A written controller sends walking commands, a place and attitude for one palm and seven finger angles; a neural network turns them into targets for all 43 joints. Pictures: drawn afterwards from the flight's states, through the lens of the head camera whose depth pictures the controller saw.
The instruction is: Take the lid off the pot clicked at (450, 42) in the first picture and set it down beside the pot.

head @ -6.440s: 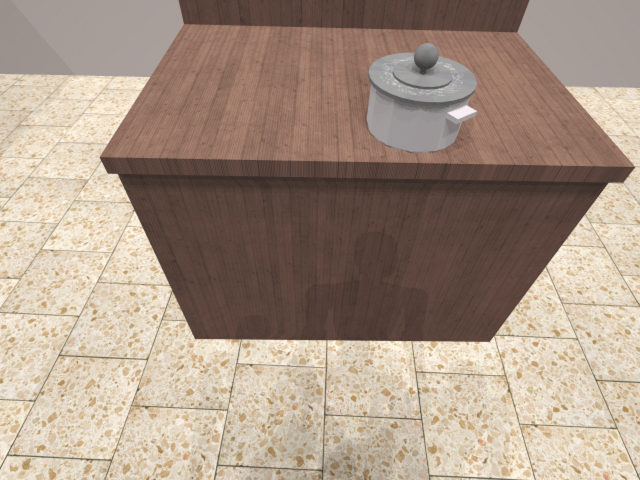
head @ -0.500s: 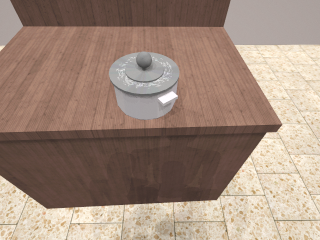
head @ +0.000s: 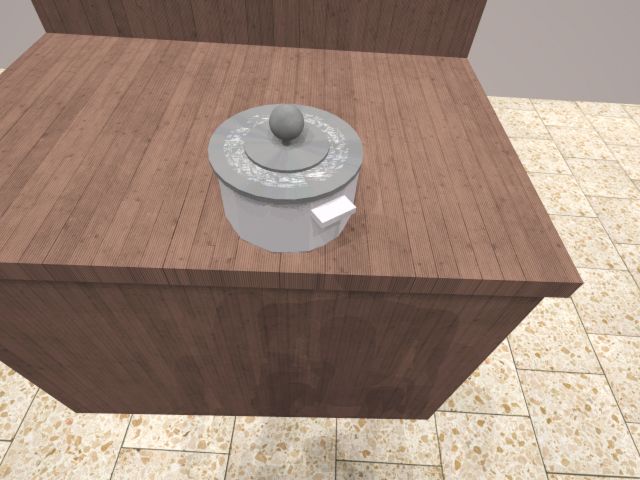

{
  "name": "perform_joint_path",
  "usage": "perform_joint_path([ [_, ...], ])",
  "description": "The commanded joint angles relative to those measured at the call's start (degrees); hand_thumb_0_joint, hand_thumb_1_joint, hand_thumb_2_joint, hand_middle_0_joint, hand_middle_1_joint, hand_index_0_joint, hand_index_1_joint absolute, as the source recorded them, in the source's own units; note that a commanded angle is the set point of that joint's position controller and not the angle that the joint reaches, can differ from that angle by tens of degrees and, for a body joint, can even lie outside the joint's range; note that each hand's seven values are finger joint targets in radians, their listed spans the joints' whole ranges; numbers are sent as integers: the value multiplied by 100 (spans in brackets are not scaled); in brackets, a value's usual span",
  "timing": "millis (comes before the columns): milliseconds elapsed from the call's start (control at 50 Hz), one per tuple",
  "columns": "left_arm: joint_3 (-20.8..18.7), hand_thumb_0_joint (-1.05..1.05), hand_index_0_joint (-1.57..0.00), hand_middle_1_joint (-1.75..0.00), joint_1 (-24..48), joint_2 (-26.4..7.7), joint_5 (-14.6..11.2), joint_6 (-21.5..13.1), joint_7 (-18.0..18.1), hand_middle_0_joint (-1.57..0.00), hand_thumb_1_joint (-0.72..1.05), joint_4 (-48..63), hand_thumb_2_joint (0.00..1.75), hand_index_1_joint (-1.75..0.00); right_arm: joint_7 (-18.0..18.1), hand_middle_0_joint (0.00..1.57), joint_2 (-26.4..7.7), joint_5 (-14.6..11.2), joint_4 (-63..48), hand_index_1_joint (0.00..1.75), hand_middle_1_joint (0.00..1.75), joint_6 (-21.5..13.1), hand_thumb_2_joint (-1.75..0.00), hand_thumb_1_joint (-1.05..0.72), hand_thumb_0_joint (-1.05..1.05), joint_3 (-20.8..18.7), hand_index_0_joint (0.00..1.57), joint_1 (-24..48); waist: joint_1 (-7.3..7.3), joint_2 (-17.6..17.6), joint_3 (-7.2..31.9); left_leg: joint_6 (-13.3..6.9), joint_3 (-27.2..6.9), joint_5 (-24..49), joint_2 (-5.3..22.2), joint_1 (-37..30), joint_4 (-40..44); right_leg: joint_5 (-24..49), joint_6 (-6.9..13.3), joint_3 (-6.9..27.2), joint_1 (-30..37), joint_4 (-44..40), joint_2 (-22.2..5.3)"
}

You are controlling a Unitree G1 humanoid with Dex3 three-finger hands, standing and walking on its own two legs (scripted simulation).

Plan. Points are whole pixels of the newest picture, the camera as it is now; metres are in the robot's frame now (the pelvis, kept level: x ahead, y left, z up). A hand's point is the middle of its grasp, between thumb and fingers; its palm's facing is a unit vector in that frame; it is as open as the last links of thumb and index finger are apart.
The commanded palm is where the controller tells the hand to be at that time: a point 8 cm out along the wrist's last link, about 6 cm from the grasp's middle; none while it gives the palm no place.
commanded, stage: shuffle to correct the standing spot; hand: left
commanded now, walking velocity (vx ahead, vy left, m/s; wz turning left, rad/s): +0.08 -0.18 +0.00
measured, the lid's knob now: (286, 122) +0.50 +0.08 +0.19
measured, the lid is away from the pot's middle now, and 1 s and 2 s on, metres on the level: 0.00 0.00 0.00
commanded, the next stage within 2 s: come to a stop and stand still in 0.16 s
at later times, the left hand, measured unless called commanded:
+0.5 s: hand out of the picture +0.05 +0.09 -0.18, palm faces +0.07 -0.99 -0.14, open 7.4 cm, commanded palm none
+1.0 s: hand out of the picture +0.08 +0.05 -0.16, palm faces +0.02 -0.98 -0.19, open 7.4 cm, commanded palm none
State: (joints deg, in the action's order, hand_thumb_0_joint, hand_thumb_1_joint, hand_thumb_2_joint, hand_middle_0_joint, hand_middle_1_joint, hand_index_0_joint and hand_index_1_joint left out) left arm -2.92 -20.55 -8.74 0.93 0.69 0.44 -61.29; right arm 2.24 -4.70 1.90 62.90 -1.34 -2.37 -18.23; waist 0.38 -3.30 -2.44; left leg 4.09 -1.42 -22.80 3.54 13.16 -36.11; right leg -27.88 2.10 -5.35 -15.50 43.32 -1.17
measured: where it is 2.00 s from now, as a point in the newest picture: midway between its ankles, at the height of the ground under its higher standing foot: outside the picture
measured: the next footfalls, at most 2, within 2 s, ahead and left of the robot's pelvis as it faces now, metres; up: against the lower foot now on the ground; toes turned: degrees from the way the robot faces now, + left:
left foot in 0.40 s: +0.08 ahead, +0.02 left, +0.00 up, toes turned +0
right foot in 0.72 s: +0.08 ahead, -0.27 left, +0.00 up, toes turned +0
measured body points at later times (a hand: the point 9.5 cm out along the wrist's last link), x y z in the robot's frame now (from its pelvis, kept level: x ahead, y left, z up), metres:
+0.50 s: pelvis +0.06 -0.07 +0.01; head +0.09 -0.04 +0.46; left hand +0.04 +0.14 -0.16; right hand +0.17 -0.28 -0.13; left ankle +0.09 +0.01 -0.72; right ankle -0.01 -0.13 -0.68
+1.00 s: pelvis +0.04 -0.13 +0.01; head +0.05 -0.13 +0.46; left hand +0.08 +0.10 -0.14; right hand +0.04 -0.38 -0.14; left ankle +0.09 +0.01 -0.72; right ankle +0.04 -0.27 -0.72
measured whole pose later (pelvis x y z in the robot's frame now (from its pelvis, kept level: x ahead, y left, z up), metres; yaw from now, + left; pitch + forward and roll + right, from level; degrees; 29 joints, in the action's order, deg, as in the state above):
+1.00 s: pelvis +0.04 -0.13 +0.01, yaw +1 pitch -3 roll +0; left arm -0.6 -14.6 -10.2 0.9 0.9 1.2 -59.1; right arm 0.7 -10.9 0.9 62.5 1.7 -2.2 -16.1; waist 1.0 -1.2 -2.7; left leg 1.6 0.8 -10.6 1.8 15.1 -28.2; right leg -17.7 -1.4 0.1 -10.5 30.6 -2.2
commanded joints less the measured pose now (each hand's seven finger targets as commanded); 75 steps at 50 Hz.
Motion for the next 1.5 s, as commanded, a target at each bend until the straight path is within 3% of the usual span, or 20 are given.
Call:
perform_joint_path([
  [0,-188,0,-20,-30,-100,-209,-35,-176,-37,-20,90,535,90,-30,144,20,-1095,49,-123,30,30,-29,-90,-90,0,-221,20,-479,-4,1672,-300,-1261,-1383,3570,1320,-145,1023,-165,87,232,-677,-192,-23],
  [20,-222,0,-20,-30,-520,-253,-35,-202,-61,-20,90,410,90,-30,144,20,-1082,16,-239,30,30,-28,-90,-90,0,-214,20,-126,-277,1429,-55,-944,-806,3011,974,281,502,643,40,164,175,-1186,-13],
  [60,-381,0,-20,-30,-1517,-1017,63,-191,9,-20,90,147,90,-30,112,20,-609,-98,-588,30,30,-23,-90,-90,0,-154,20,313,-685,-1478,30,-359,686,-1078,-485,2506,-1927,3534,444,2261,1948,-2487,-1567],
  [140,-161,0,-20,-30,-678,-525,61,-193,132,-20,90,462,90,-30,23,20,-573,-68,-553,30,30,79,-90,-90,0,-206,20,601,-307,10,-95,-373,380,-899,-171,2177,-2779,4726,1482,1646,1224,-2013,-1229],
  [260,-115,0,-20,-30,-471,-453,87,-155,175,-20,90,603,90,-30,19,20,-478,-109,-685,30,30,88,-90,-90,0,-132,20,891,-200,-151,36,-405,664,-152,-299,1514,-1421,5241,1200,1252,1098,-2081,-974],
  [340,-81,0,-20,-30,-407,-494,-41,-244,228,-20,90,493,90,-30,102,20,-432,-164,-571,30,30,-15,-90,-90,0,-9,20,583,24,73,576,-489,523,1094,-491,315,626,6660,319,1058,1623,-1367,-717],
  [380,-66,0,-20,-30,-518,-382,-100,-283,271,-20,90,443,90,-30,158,20,-768,-137,-485,30,30,-57,-90,-90,0,-38,20,153,234,680,674,-1103,-534,4128,473,-1407,868,5380,-396,825,238,-378,-414],
  [400,-18,0,-20,-30,-591,-243,-120,-264,313,-20,90,448,90,-30,168,20,-948,-139,-448,30,30,-23,-90,-90,0,-50,20,-64,246,1610,815,-1860,-1406,5915,1392,-1651,938,2032,-633,585,-264,653,-32],
  [420,-36,0,-20,-30,-355,-409,-101,-178,349,-20,90,445,90,-30,176,20,-853,-192,-506,30,30,11,-90,-90,0,45,20,137,157,1978,569,-2196,-1846,6299,1743,-855,1504,-832,-531,931,-275,1514,222],
  [440,-78,0,-20,-30,-229,-617,-149,-41,361,-20,90,495,90,-30,171,20,-913,-175,-764,30,30,15,-90,-90,0,68,20,550,-12,1586,300,-2164,-1836,5657,1888,-229,1576,-1003,-299,1373,-126,1850,88],
  [480,-66,0,-20,-30,-114,-452,-35,7,299,-20,90,548,90,-30,94,20,-890,-102,-941,30,30,41,-90,-90,0,38,20,1108,-248,707,-34,-1781,-1238,4357,1340,179,1819,-594,-170,1073,-210,1336,-99],
  [640,-31,0,-20,-30,-153,-401,55,-35,217,-20,90,594,90,-30,-103,20,-1122,-87,-961,30,30,168,-90,-90,0,-167,20,828,-203,714,312,-1146,-542,1577,618,166,1730,772,-298,254,366,-1069,-144],
  [720,-44,0,-20,-30,406,-1193,61,-134,149,-20,90,796,90,-30,-185,20,-806,-123,-956,30,30,216,-90,-90,0,-142,20,598,104,-49,396,-372,244,495,-430,-252,739,1645,261,1666,-406,-2320,-1368],
  [760,-28,0,-20,-30,585,-1144,35,-139,120,-20,90,777,90,-30,-158,20,-868,-96,-862,30,30,245,-90,-90,0,-134,20,608,62,-747,207,-375,211,712,-331,-211,609,1554,177,1543,-498,-2328,-1086],
  [980,51,0,-20,-30,394,-889,-18,-96,113,-20,90,405,90,-30,-143,20,-899,-93,-254,30,30,141,-90,-90,0,35,20,111,-31,363,-411,-371,-104,832,-2,-5,1379,434,-18,979,-386,-2429,-524],
  [1160,52,0,-20,-30,191,-668,-31,-156,129,-20,90,140,90,-30,-83,20,-834,-117,-44,30,30,40,-90,-90,0,27,20,-159,-85,457,-32,-420,-142,1464,129,-64,1405,1450,-57,748,202,-2221,-401],
  [1180,139,0,-20,-30,-301,-709,27,-279,358,-20,90,-56,90,-30,-113,20,-1084,-159,-450,30,30,-16,-90,-90,0,47,20,535,-303,736,-32,-309,130,1810,202,24,189,3081,-77,1266,90,-2343,-712],
  [1200,127,0,-20,-30,261,-991,-5,-323,311,-20,90,259,90,-30,-163,20,-730,-135,-595,30,30,49,-90,-90,0,67,20,38,204,728,314,-318,145,724,-4,45,360,1569,124,1383,-34,-2336,-937],
  [1260,100,0,-20,-30,451,-847,-2,-220,232,-20,90,469,90,-30,-180,20,-986,-65,-695,30,30,116,-90,-90,0,4,20,-239,200,835,22,-497,-196,222,147,437,771,-66,91,857,-454,-1801,-304],
  [1480,161,0,-20,-30,23,-653,6,-174,237,-20,90,479,90,-30,-131,20,-1116,-112,-826,30,30,-7,-90,-90,0,33,20,3,-25,414,-209,-611,-255,1040,261,384,1064,1144,-36,860,-209,-1531,-200],
])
